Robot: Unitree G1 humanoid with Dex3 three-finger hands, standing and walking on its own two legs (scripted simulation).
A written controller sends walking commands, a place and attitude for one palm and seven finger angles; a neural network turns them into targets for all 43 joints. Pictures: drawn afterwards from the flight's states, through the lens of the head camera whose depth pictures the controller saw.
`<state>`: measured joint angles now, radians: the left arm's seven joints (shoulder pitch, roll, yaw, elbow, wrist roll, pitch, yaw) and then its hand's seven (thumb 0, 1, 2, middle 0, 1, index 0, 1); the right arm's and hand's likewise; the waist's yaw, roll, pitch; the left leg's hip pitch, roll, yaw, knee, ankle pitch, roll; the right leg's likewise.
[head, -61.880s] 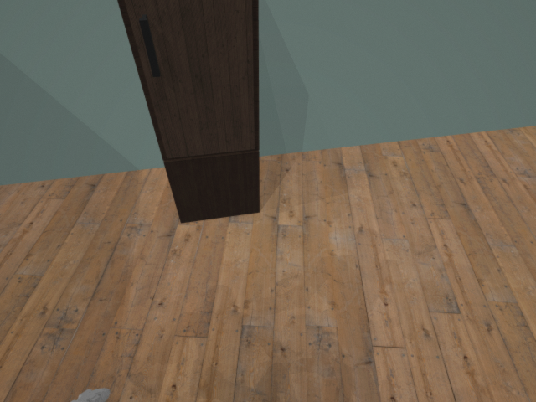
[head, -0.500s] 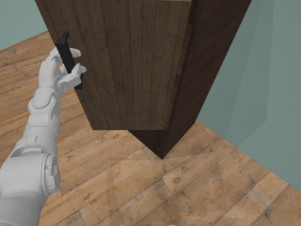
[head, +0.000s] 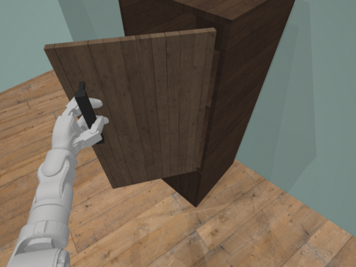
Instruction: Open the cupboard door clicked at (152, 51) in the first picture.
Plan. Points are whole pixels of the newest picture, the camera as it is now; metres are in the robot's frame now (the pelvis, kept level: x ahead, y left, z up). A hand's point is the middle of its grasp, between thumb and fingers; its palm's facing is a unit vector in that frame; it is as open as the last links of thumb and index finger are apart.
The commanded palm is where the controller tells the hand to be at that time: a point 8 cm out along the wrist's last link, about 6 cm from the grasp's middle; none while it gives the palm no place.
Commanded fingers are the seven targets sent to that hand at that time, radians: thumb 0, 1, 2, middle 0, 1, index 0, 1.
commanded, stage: pull the door open along its arc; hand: left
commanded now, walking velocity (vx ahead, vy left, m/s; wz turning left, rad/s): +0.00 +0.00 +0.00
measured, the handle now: (91, 114) +0.45 +0.20 +0.11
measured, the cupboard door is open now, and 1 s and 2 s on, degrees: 55 89 92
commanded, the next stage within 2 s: open thumb and fingers to let go in 1.08 s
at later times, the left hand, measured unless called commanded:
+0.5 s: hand (120, 153) +0.33 +0.12 +0.11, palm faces +0.50 -0.87 -0.02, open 5.9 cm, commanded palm +0.28 +0.15 +0.10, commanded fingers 0.00 0.90 0.90 -0.40 -1.35 -0.40 -1.35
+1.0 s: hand (147, 182) +0.26 +0.06 +0.11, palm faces +0.38 -0.92 +0.05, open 6.1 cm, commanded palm +0.20 +0.09 +0.10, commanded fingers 0.00 0.90 0.90 -0.40 -1.35 -0.40 -1.35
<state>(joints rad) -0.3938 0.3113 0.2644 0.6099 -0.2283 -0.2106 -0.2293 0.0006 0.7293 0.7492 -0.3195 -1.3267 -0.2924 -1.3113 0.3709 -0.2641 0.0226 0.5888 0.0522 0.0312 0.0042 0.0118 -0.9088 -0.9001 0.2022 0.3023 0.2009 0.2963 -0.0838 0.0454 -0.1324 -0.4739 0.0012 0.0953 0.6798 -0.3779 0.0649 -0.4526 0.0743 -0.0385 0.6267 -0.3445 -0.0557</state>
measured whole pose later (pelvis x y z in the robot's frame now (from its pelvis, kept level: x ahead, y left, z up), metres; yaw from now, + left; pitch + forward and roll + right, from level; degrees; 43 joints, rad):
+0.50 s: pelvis -0.03 -0.03 +0.00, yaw +5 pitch +4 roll +0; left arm -0.28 -0.04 0.01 0.26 -0.01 0.05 0.52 0.01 0.73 0.83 -0.30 -1.30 -0.33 -1.32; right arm 0.15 -0.17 0.05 0.63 -0.04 0.06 -0.01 0.01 -0.91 -0.90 0.20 0.30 0.20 0.30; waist 0.00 0.04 -0.08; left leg -0.42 -0.02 0.02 0.67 -0.33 0.03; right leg -0.38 0.05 -0.12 0.64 -0.34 -0.09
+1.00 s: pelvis -0.01 -0.04 +0.01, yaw +3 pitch +1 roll +1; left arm 0.18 -0.09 -0.18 -0.12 -0.01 0.03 0.46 0.01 0.71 0.72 -0.30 -1.32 -0.33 -1.32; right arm 0.21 -0.22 0.01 0.59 -0.02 0.06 -0.01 0.02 -0.91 -0.90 0.20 0.30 0.20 0.30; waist -0.01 0.05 -0.08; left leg -0.26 0.00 0.03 0.58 -0.33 0.01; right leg -0.24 0.08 -0.09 0.56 -0.33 -0.11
